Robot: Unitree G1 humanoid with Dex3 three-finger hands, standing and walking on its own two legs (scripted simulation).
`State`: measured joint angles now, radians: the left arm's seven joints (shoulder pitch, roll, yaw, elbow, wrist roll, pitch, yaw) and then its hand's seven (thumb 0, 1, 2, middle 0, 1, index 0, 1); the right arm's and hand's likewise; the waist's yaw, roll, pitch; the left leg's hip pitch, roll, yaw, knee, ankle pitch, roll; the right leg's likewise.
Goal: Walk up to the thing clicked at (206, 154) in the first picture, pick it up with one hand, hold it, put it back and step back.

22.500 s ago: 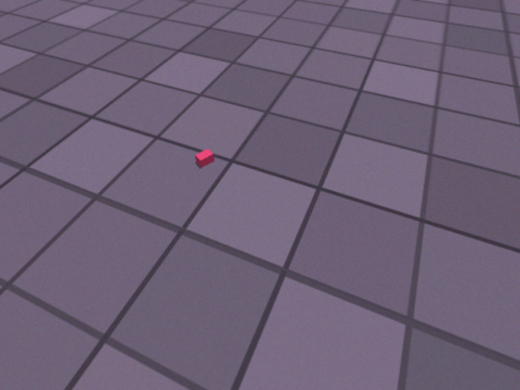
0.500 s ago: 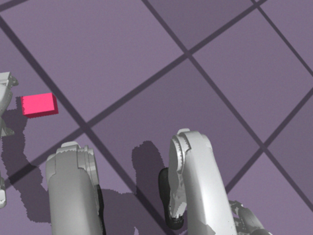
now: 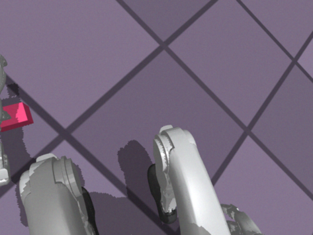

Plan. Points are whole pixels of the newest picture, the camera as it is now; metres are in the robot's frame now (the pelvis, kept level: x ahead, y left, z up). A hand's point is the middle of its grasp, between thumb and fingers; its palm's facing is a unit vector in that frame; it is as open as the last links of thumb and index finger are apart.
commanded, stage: approach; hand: left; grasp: from above
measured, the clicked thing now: (12, 117) +0.45 +0.32 -0.30
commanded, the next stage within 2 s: close in in 0.54 s
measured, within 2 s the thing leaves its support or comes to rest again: neither
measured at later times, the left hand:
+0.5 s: hand out of the picture +0.45 +0.34 -0.16, palm faces -0.38 -0.07 -0.92, open 14.1 cm
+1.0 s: hand out of the picture +0.44 +0.33 -0.21, palm faces -0.46 -0.12 -0.88, open 14.3 cm
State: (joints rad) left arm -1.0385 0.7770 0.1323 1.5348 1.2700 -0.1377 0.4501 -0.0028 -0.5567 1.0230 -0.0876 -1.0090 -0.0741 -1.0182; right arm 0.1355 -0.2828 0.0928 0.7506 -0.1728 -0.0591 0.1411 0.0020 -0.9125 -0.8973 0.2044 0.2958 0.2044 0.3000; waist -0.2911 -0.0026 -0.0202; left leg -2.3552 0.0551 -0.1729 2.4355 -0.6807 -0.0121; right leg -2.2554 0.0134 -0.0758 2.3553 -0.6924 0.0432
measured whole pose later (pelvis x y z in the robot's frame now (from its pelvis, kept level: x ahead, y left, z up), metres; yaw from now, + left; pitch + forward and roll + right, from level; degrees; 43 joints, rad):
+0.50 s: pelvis +0.00 +0.00 +0.00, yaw +1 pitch +32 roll -9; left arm -0.98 0.79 0.08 1.46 1.28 -0.22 0.45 0.00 -0.55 1.06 -0.11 -1.00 -0.09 -1.02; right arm 0.08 -0.28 0.06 0.76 -0.18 -0.08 0.14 0.00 -0.91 -0.90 0.21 0.30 0.20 0.30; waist -0.23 -0.04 -0.04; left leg -2.36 0.04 -0.17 2.44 -0.67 -0.01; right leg -2.24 0.00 -0.07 2.36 -0.70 0.04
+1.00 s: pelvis +0.00 +0.00 -0.01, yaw -1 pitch +30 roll -10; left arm -0.97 0.90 0.15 1.58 1.29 -0.29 0.46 0.00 -0.55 1.02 -0.08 -0.99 -0.07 -1.00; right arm 0.16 -0.28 0.15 0.76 -0.22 -0.07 0.17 0.00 -0.90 -0.90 0.21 0.30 0.21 0.30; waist -0.29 -0.06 0.06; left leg -2.37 0.04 -0.21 2.49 -0.67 -0.02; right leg -2.25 0.02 -0.10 2.39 -0.68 0.05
